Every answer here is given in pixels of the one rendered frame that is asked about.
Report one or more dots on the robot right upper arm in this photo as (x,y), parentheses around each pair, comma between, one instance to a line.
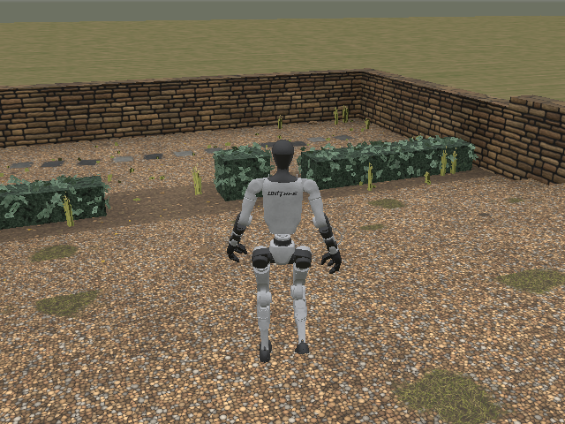
(310,186)

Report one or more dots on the robot left upper arm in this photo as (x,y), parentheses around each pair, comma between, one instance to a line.
(255,186)

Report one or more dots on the robot right forearm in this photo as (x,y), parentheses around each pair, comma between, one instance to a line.
(328,237)

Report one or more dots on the left robot hand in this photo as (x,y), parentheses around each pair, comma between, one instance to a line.
(239,249)

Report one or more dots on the right robot foot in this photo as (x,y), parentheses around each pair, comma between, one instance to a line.
(302,348)

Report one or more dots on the right robot hand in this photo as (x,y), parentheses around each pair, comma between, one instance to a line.
(336,258)

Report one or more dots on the robot left forearm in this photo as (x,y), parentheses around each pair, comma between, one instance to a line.
(237,232)

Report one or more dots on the robot torso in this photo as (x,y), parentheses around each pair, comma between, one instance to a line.
(282,203)

